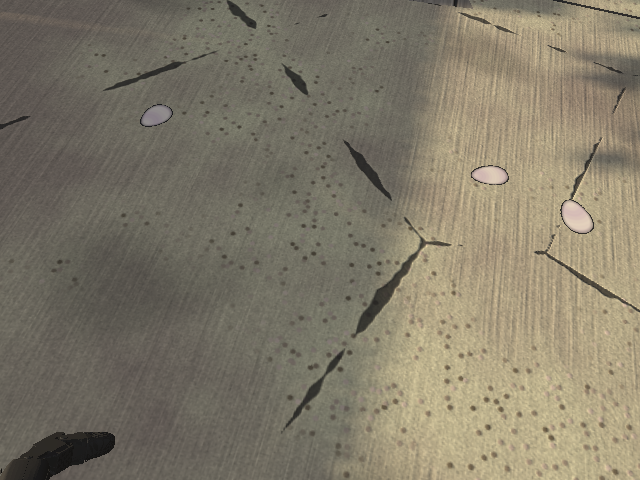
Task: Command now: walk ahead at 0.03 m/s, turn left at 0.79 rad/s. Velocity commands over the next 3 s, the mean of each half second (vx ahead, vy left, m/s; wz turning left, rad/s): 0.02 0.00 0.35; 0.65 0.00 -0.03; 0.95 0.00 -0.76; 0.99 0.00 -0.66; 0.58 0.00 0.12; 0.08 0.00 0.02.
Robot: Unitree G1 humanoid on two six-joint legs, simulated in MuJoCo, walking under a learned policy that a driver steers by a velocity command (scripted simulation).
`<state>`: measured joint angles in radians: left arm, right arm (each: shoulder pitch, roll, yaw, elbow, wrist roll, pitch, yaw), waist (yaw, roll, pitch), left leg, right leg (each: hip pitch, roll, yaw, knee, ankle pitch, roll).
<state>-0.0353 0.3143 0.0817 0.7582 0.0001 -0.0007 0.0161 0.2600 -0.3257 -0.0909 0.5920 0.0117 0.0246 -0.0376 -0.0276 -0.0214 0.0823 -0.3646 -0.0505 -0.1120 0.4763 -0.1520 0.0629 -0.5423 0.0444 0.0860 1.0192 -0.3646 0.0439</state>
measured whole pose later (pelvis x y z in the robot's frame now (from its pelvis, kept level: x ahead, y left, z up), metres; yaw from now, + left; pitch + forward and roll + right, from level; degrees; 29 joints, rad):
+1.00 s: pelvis +0.23 -0.04 -0.03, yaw +7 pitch +4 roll -1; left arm -0.01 0.28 0.02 0.66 -0.04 -0.08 -0.08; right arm 0.54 -0.29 -0.05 0.80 0.01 -0.07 -0.01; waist -0.10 0.00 0.02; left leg 0.28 0.08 0.03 0.10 -0.43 -0.05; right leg -0.70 -0.04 -0.06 0.63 -0.05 -0.07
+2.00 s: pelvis +1.04 -0.26 -0.05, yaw -38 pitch +1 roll +2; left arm -0.01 0.27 0.02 0.55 -0.03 -0.05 -0.06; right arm 0.53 -0.27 -0.04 0.91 0.00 -0.07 -0.01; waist -0.07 -0.01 0.06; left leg 0.26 0.09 0.18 0.46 -0.45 -0.04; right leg -0.60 0.03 -0.05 0.65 -0.06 -0.15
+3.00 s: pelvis +1.43 -0.59 -0.01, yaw -31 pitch +0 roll +1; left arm 0.24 0.22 0.02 0.94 0.01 -0.02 0.03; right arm 0.15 -0.24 -0.02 0.91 -0.02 -0.01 -0.01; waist -0.01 0.01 0.01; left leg -0.30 -0.03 -0.02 0.49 -0.19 0.01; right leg -0.24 -0.02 0.03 0.54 -0.29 0.02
